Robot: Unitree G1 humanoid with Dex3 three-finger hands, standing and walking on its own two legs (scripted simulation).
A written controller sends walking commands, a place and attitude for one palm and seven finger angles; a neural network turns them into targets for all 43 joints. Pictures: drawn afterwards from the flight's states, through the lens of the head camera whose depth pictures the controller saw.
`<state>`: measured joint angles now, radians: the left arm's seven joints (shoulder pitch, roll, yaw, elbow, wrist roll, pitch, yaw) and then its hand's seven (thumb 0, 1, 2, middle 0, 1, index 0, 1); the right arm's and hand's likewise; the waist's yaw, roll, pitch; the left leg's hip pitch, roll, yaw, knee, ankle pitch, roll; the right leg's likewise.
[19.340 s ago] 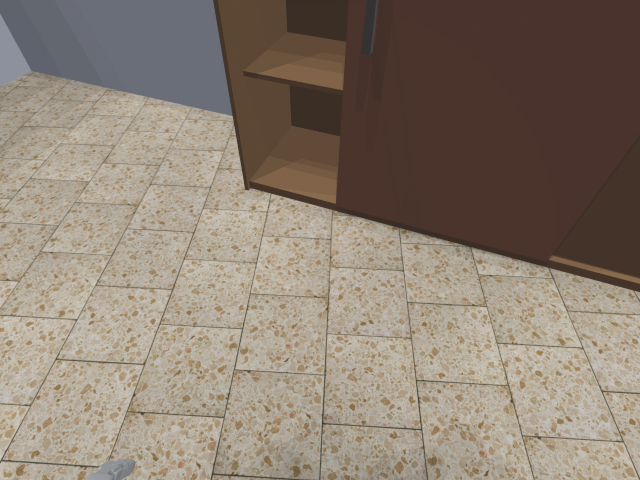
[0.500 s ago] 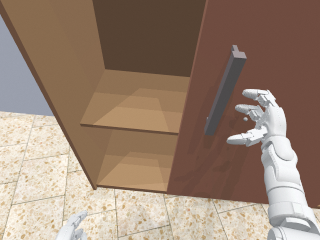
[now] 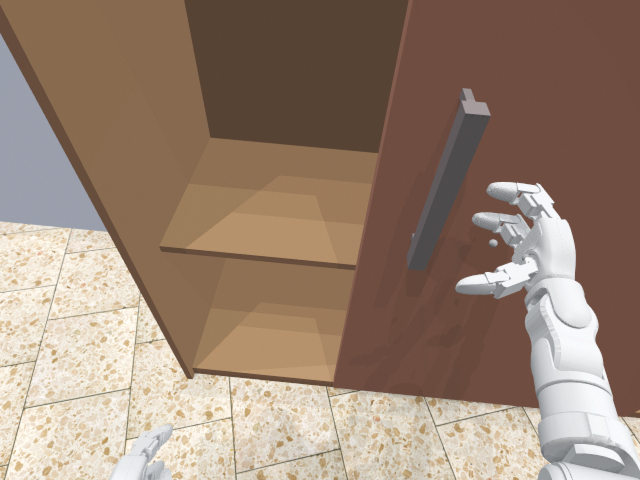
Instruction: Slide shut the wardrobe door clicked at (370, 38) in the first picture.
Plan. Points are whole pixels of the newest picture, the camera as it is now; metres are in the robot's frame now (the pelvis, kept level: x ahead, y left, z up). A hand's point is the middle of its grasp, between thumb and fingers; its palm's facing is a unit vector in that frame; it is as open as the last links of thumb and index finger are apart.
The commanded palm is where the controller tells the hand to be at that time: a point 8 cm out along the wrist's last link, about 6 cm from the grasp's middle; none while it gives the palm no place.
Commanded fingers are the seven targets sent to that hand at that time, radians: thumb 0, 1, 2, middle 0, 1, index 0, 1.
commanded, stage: feel for the door with the fingertips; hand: right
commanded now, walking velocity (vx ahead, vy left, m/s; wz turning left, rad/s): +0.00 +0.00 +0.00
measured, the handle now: (437, 190) +0.47 -0.11 +0.13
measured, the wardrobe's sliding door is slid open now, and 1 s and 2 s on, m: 0.44 0.44 0.44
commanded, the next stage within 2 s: slide the fingers in behind the handle in 0.92 s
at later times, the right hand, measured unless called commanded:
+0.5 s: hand (458, 230) +0.40 -0.13 +0.13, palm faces +0.04 +1.00 -0.01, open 13.9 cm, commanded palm +0.37 -0.18 +0.12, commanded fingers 0.00 0.50 -0.30 0.30 1.20 0.30 1.20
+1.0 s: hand (456, 217) +0.42 -0.13 +0.13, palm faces +0.04 +1.00 -0.01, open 14.0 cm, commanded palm +0.40 -0.18 +0.12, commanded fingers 0.00 0.50 -0.30 0.30 1.20 0.30 1.20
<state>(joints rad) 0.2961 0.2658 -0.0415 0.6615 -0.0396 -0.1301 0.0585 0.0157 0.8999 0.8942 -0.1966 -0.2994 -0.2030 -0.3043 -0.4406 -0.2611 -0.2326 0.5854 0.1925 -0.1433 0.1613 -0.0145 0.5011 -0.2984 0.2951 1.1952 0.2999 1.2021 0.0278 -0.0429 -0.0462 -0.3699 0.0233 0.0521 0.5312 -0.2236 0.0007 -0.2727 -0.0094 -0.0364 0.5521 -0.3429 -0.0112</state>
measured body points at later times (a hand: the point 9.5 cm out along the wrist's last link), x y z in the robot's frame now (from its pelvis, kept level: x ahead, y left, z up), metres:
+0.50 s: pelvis +0.00 +0.01 +0.00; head +0.01 +0.02 +0.45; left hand +0.13 +0.24 -0.11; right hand +0.39 -0.18 +0.13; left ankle +0.03 +0.12 -0.73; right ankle -0.04 -0.11 -0.73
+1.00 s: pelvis -0.01 +0.01 +0.00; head +0.02 +0.03 +0.45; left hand +0.08 +0.26 -0.12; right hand +0.42 -0.18 +0.13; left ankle +0.03 +0.12 -0.73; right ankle -0.04 -0.11 -0.73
